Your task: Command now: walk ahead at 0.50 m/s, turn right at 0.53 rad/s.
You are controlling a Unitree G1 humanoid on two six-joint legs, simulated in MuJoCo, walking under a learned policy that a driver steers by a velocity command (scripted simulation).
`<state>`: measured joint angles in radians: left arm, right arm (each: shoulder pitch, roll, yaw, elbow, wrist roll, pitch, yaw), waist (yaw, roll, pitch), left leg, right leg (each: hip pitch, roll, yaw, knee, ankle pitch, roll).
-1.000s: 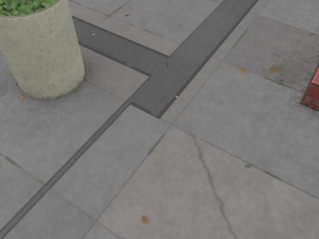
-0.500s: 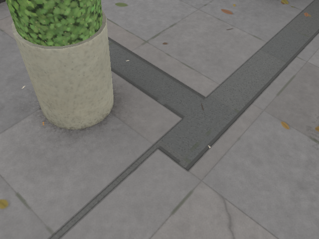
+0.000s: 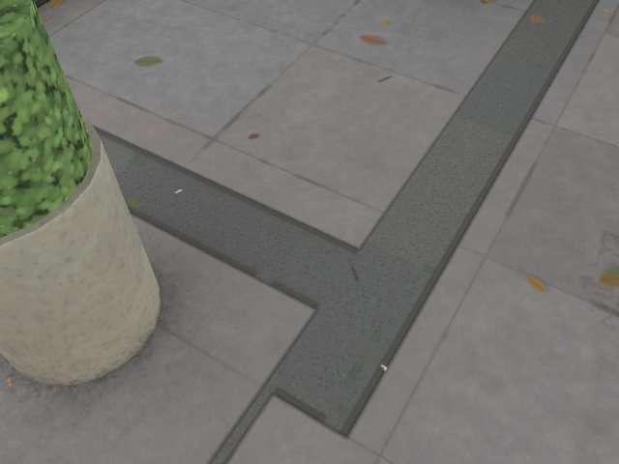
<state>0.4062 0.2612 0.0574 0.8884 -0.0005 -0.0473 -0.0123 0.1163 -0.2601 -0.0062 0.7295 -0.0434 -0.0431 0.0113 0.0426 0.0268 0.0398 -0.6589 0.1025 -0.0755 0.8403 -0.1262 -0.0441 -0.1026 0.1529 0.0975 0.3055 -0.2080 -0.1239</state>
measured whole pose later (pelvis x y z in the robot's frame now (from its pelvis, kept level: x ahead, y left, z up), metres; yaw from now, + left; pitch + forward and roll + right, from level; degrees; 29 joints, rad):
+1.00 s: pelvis +0.49 -0.10 +0.00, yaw -20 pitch +0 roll +0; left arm 0.36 0.23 0.04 0.85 0.02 -0.08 0.00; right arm 0.28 -0.26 -0.05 0.86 -0.02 -0.01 0.04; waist 0.00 0.04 0.03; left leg -0.63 0.07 -0.04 1.05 -0.16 0.03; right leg -0.06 0.06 -0.14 0.26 -0.21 -0.09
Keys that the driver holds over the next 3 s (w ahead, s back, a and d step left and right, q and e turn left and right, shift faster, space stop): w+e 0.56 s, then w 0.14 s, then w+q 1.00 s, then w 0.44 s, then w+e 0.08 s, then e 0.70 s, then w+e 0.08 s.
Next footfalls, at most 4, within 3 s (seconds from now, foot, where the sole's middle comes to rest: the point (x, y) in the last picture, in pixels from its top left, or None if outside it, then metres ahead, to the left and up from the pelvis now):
0.18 left None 0.29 0.13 -0.78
0.72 right None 0.47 -0.16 -0.78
1.28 left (386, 325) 0.80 -0.10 -0.78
1.80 right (445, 230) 1.10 -0.27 -0.78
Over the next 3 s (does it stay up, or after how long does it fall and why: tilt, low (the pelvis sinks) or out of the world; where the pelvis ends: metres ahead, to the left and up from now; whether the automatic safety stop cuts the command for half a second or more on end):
stays up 1.27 -0.16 0.00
